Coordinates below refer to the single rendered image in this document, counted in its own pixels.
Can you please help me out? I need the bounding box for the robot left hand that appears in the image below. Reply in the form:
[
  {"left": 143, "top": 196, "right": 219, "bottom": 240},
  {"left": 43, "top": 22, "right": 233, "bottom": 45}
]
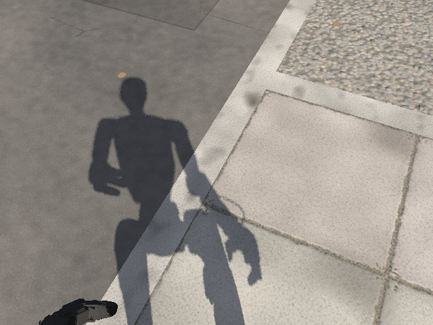
[{"left": 39, "top": 299, "right": 118, "bottom": 325}]

